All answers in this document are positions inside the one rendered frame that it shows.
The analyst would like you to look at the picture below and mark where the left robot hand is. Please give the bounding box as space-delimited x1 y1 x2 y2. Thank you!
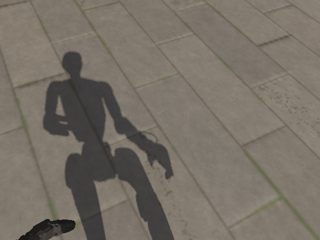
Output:
16 219 76 240

